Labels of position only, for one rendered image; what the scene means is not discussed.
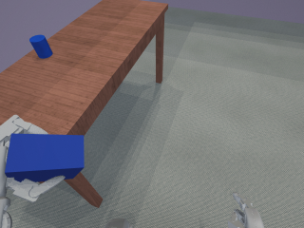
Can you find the table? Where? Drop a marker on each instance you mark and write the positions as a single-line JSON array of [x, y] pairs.
[[66, 92]]

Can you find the sponge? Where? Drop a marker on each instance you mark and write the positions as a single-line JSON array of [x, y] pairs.
[[40, 157]]

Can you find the left robot forearm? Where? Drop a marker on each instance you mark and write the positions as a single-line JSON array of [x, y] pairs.
[[5, 218]]

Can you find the robot left hand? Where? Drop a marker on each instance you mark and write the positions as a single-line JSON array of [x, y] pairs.
[[26, 189]]

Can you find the left robot thigh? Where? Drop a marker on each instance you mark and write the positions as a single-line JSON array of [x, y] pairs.
[[118, 223]]

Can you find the robot right hand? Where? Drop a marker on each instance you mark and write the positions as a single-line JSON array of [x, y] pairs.
[[249, 218]]

